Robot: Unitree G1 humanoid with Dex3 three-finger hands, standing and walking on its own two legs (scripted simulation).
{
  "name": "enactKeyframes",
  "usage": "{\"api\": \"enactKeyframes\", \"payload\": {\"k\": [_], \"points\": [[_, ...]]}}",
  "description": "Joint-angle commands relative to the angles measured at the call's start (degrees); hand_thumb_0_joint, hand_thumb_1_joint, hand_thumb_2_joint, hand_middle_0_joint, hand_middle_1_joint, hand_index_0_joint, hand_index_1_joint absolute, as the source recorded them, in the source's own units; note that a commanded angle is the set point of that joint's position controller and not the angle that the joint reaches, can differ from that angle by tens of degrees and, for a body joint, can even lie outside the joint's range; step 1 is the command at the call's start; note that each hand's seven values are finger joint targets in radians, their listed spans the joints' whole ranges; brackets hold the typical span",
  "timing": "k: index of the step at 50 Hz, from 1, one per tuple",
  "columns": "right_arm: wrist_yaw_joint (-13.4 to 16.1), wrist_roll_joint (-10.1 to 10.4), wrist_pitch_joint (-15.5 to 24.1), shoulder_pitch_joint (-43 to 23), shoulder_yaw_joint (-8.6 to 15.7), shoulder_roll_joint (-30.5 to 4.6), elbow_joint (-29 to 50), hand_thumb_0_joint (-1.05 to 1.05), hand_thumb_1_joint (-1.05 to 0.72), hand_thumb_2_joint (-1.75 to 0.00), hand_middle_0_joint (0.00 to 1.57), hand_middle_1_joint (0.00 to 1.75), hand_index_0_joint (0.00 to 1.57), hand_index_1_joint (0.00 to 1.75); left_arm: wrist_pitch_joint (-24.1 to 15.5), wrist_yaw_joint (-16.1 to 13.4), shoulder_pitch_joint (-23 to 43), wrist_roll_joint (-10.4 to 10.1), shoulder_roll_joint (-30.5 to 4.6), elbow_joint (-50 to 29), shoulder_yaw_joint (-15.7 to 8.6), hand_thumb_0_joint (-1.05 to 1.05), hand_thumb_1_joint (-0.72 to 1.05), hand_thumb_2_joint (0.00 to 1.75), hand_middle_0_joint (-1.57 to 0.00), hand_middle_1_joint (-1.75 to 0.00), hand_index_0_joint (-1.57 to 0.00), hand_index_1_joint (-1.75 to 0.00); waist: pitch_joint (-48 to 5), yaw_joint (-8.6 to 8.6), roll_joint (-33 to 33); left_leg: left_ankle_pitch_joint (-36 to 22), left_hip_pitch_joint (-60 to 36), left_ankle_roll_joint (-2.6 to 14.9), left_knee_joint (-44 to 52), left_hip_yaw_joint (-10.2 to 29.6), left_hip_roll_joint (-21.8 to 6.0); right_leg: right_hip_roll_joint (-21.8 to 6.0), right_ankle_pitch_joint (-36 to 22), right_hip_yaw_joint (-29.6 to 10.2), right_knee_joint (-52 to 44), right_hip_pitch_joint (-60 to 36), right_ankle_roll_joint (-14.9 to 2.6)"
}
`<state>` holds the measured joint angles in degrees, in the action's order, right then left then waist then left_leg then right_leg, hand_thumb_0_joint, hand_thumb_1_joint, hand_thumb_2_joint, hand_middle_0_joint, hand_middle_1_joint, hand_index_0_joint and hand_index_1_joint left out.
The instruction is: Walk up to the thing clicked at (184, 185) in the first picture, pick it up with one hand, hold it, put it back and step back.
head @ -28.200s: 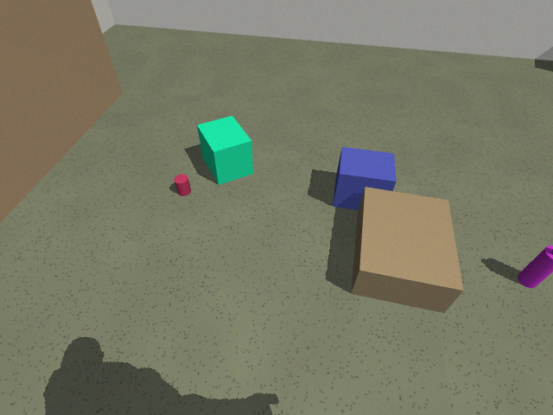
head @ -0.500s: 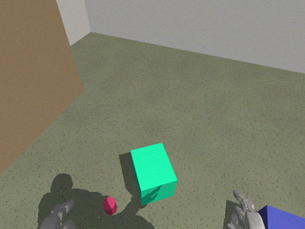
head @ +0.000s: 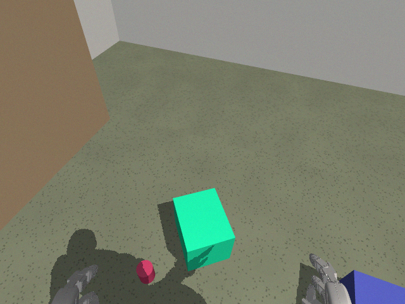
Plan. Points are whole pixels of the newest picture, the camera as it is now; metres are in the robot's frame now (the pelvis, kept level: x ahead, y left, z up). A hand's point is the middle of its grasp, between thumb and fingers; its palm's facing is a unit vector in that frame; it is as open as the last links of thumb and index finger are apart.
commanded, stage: home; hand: left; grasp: from above
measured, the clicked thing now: (146, 272) +0.43 +0.21 -0.67
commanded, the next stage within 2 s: stand in 0.42 s
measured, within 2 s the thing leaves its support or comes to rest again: neither
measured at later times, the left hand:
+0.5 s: hand out of the picture +0.16 +0.18 -0.04, palm faces +0.05 -0.98 -0.20, open 7.4 cm
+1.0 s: hand out of the picture +0.04 +0.24 -0.11, palm faces +0.05 -0.95 -0.32, open 7.3 cm
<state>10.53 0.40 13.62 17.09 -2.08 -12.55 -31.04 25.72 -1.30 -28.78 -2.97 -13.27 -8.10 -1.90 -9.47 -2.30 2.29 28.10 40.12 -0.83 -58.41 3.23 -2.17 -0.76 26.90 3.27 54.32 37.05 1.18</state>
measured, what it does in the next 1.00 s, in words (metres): rises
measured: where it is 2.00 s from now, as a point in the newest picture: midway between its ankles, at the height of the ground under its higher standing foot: outside the picture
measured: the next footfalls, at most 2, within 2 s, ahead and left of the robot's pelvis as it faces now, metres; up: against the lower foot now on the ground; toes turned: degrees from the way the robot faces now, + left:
none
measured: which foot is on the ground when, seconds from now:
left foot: down 0.00-1.00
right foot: down 0.00-1.00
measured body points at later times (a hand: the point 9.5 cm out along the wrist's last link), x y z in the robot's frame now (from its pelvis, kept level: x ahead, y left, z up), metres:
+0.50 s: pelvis +0.00 +0.00 +0.00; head +0.02 +0.01 +0.45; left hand +0.16 +0.23 -0.03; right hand +0.16 -0.24 -0.06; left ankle +0.01 +0.12 -0.68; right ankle +0.00 -0.14 -0.68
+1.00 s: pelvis -0.01 +0.01 +0.05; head +0.00 +0.02 +0.50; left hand +0.04 +0.29 -0.09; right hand +0.08 -0.27 -0.08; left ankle +0.01 +0.12 -0.68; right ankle +0.00 -0.14 -0.68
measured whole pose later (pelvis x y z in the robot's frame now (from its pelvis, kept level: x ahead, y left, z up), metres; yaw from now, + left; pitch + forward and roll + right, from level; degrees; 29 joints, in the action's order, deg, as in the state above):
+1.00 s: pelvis -0.01 +0.01 +0.05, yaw +1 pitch -3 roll -1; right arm 1.2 -2.4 -0.1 10.6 1.9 -16.1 -57.3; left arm 1.6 -2.0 -12.9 2.4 -16.1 56.1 -2.7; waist 3.0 1.4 0.0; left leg 16.8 13.8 0.6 -33.7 1.1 0.4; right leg -3.3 16.6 2.0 31.8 11.8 2.4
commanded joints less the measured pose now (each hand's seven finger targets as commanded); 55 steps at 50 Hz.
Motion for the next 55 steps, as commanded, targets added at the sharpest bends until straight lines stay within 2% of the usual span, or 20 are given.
{"api": "enactKeyframes", "payload": {"k": [1, 7, 9, 12, 20, 23, 25, 26, 27, 28, 29, 30, 31, 33, 35, 38, 44, 52, 53, 55], "points": [[0.86, -0.01, 3.62, -4.02, 3.57, -7.26, 9.37, 0.0, -0.9, -0.9, 0.2, 0.3, 0.2, 0.3, -2.75, -0.39, 1.03, 0.02, -5.87, -11.07, -3.26, 0.0, 0.9, 0.9, -0.2, -0.3, -0.2, -0.3, -4.48, -0.17, 0.23, -12.34, -5.54, 1.48, 9.65, -0.85, 1.81, 1.79, -10.77, 0.82, -8.83, -2.96, -1.11], [0.86, -0.03, 3.7, -4.41, 3.41, -7.04, 9.39, 0.0, -0.9, -0.9, 0.2, 0.3, 0.2, 0.3, -2.73, -0.51, 1.62, 0.1, -5.9, -11.16, -3.3, 0.0, 0.9, 0.9, -0.2, -0.3, -0.2, -0.3, -2.63, 0.31, 0.37, -9.59, -4.25, 1.47, 10.18, -0.82, 1.86, 1.61, -8.35, 0.89, -9.23, -2.24, -1.1], [0.96, -0.06, 3.8, -4.18, 3.48, -7.36, 9.53, 0.0, -0.9, -0.9, 0.2, 0.3, 0.2, 0.3, -2.53, -0.41, 1.87, 0.16, -6.04, -11.27, -2.92, 0.0, 0.9, 0.9, -0.2, -0.3, -0.2, -0.3, -3.21, -0.5, 0.09, -9.23, -4.69, 1.68, 10.12, -0.95, 2.0, 1.63, -8.36, 0.7, -9.48, -2.04, -0.98], [1.03, -0.05, 3.91, -3.9, 3.67, -7.32, 9.21, 0.0, -0.9, -0.9, 0.2, 0.3, 0.2, 0.3, -2.57, -0.48, 0.98, 0.17, -5.87, -11.66, -3.24, 0.0, 0.9, 0.9, -0.2, -0.3, -0.2, -0.3, -5.14, -0.2, 1.28, -12.49, -6.47, 1.37, 9.75, -1.08, 1.83, 1.67, -10.96, 0.74, -8.66, -2.95, -1.08], [0.79, 0.15, 3.84, -4.78, 3.57, -7.4, 9.71, 0.0, -0.9, -0.9, 0.2, 0.3, 0.2, 0.3, -2.66, -0.43, 1.98, 0.09, -5.65, -12.18, -2.8, 0.0, 0.9, 0.9, -0.2, -0.3, -0.2, -0.3, -2.28, 0.04, 1.68, -6.3, -4.31, 1.28, 11.46, -0.22, 1.55, 1.9, -5.49, 0.97, -8.95, -0.96, -1.27], [0.91, 0.08, 3.8, -4.03, 3.69, -7.24, 9.75, 0.0, -0.9, -0.9, 0.2, 0.3, 0.2, 0.3, -2.59, -0.52, 0.1, 0.05, -5.9, -11.53, -3.46, 0.0, 0.9, 0.9, -0.2, -0.3, -0.2, -0.3, -5.15, 0.13, 0.44, -10.98, -5.47, 1.36, 9.94, -0.78, 1.75, 1.85, -9.43, 0.96, -8.55, -2.61, -1.2], [0.87, 0.14, 3.67, -4.3, 3.48, -7.07, 9.62, 0.0, -0.9, -0.9, 0.2, 0.3, 0.2, 0.3, -2.85, -0.41, 1.37, -0.14, -6.12, -12.49, -3.33, 0.0, 0.9, 0.9, -0.2, -0.3, -0.2, -0.3, -3.59, -0.04, 0.53, -10.02, -4.59, 1.49, 9.84, -0.78, 1.87, 1.74, -8.95, 0.81, -8.95, -2.21, -1.11], [-2.54, -6.8, -2.97, -7.77, 5.73, -13.51, -4.7, 0.0, -0.9, -0.9, 0.2, 0.3, 0.2, 0.3, -14.97, -2.55, 17.67, 6.84, -10.65, 7.61, -3.47, 0.0, 0.9, 0.9, -0.2, -0.3, -0.2, -0.3, 8.82, 4.08, -3.57, -21.48, -5.32, 3.89, 13.53, 1.68, 0.11, -3.2, -9.42, -3.14, -10.87, -13.58, -3.25], [-4.41, -6.74, -5.42, -8.64, 6.52, -13.98, -5.0, 0.0, -0.9, -0.9, 0.2, 0.3, 0.2, 0.3, -18.77, -2.27, 12.11, 7.18, -11.47, 19.11, -4.43, 0.0, 0.9, 0.9, -0.2, -0.3, -0.2, -0.3, 3.78, 4.19, -7.16, -22.84, -10.29, 4.48, 12.43, -0.49, 0.6, -4.22, -10.9, -7.41, -13.27, -14.33, -5.23], [-5.35, -7.34, -6.67, -7.7, 6.78, -14.42, -3.46, 0.0, -0.9, -0.9, 0.2, 0.3, 0.2, 0.3, -20.51, -1.8, 12.06, 6.75, -12.0, 21.46, -4.08, 0.0, 0.9, 0.9, -0.2, -0.3, -0.2, -0.3, 3.04, 2.63, -5.48, -22.33, -13.05, 4.68, 13.3, 0.88, 0.62, -3.46, -12.49, -8.32, -13.34, -11.69, -5.97], [-6.39, -6.65, -7.29, -8.11, 6.77, -14.58, -4.34, 0.0, -0.9, -0.9, 0.2, 0.3, 0.2, 0.3, -21.95, -1.73, 11.67, 7.14, -12.95, 24.63, -3.44, 0.0, 0.9, 0.9, -0.2, -0.3, -0.2, -0.3, 0.95, 3.53, -3.91, -23.2, -13.95, 4.62, 13.18, 1.09, 1.0, -4.02, -16.3, -8.21, -13.04, -16.78, -5.68], [-7.48, -5.25, -7.58, -7.29, 6.41, -12.86, -6.38, 0.0, -0.9, -0.9, 0.2, 0.3, 0.2, 0.3, -22.71, -1.47, 13.19, 7.06, -12.32, 27.0, -3.05, 0.0, 0.9, 0.9, -0.2, -0.3, -0.2, -0.3, -0.57, 3.28, -3.7, -22.83, -15.36, 4.29, 14.1, 0.17, 1.18, -5.16, -18.86, -8.73, -12.78, -18.79, -5.41], [-8.27, -4.09, -7.9, -6.75, 6.36, -12.41, -7.77, 0.0, -0.9, -0.9, 0.2, 0.3, 0.2, 0.3, -22.76, -1.19, 15.21, 6.64, -12.02, 29.26, -3.31, 0.0, 0.9, 0.9, -0.2, -0.3, -0.2, -0.3, 0.75, 3.35, -4.96, -19.78, -16.68, 4.13, 15.84, -0.44, 1.49, -5.47, -16.23, -8.62, -13.91, -17.19, -4.84], [-9.13, -3.32, -8.24, -8.05, 6.92, -12.55, -9.53, 0.0, -0.9, -0.9, 0.2, 0.3, 0.2, 0.3, -23.25, -1.15, 15.61, 5.65, -11.34, 34.26, -3.36, 0.0, 0.9, 0.9, -0.2, -0.3, -0.2, -0.3, 0.21, 4.32, -2.3, -23.16, -19.72, 4.22, 16.88, 1.32, 0.56, -4.77, -18.8, -6.5, -14.19, -17.72, -3.56], [-9.51, -3.37, -9.11, -8.91, 6.76, -11.96, -11.78, 0.0, -0.9, -0.9, 0.2, 0.3, 0.2, 0.3, -24.01, -1.43, 17.72, 5.76, -11.59, 39.37, -3.32, 0.0, 0.9, 0.9, -0.2, -0.3, -0.2, -0.3, 3.1, 3.98, -3.19, -20.91, -20.67, 4.24, 19.81, 1.9, 0.3, -4.72, -15.56, -6.35, -16.67, -16.75, -2.98], [-9.25, -3.64, -9.96, -9.12, 6.93, -12.94, -14.58, 0.0, -0.9, -0.9, 0.2, 0.3, 0.2, 0.3, -25.04, -1.36, 18.5, 5.57, -10.81, 45.48, -3.2, 0.0, 0.9, 0.9, -0.2, -0.3, -0.2, -0.3, 4.81, 4.12, 0.95, -20.89, -21.36, 4.48, 24.65, 4.06, -1.27, -3.83, -16.05, -4.4, -17.7, -19.9, -2.04], [-8.68, -2.99, -11.35, -9.54, 6.81, -13.45, -19.28, 0.0, -0.9, -0.9, 0.2, 0.3, 0.2, 0.3, -26.0, -1.35, 18.83, 5.31, -11.87, 55.6, -3.05, 0.0, 0.9, 0.9, -0.2, -0.3, -0.2, -0.3, 7.83, 3.61, -0.89, -20.48, -24.61, 3.7, 30.05, 4.11, -1.55, -4.7, -17.75, -4.85, -25.54, -24.72, -2.1], [-8.43, -2.17, -12.14, -9.0, 6.66, -14.3, -24.8, 0.0, -0.9, -0.9, 0.2, 0.3, 0.2, 0.3, -26.39, -1.32, 18.81, 5.02, -13.01, 64.08, -2.42, 0.0, 0.9, 0.9, -0.2, -0.3, -0.2, -0.3, 10.27, 3.13, -1.35, -19.89, -29.88, 2.85, 36.66, 3.94, -2.18, -5.49, -17.09, -4.93, -32.6, -28.41, -1.55], [-8.46, -2.17, -12.38, -8.76, 6.54, -14.51, -25.38, 0.0, -0.9, -0.9, 0.2, 0.3, 0.2, 0.3, -26.32, -1.22, 19.13, 4.95, -12.85, 64.78, -2.2, 0.0, 0.9, 0.9, -0.2, -0.3, -0.2, -0.3, 12.27, 2.87, -0.77, -16.0, -28.22, 2.73, 38.38, 4.41, -2.24, -4.97, -15.36, -4.51, -33.22, -28.38, -1.23], [-8.44, -2.16, -12.38, -9.0, 6.55, -14.78, -26.03, 0.0, -0.9, -0.9, 0.2, 0.3, 0.2, 0.3, -26.21, -1.18, 19.46, 5.0, -13.04, 65.92, -2.27, 0.0, 0.9, 0.9, -0.2, -0.3, -0.2, -0.3, 11.39, 2.94, 0.03, -15.7, -29.05, 2.81, 40.0, 4.87, -2.79, -5.27, -16.48, -4.45, -33.2, -29.65, -1.26]]}}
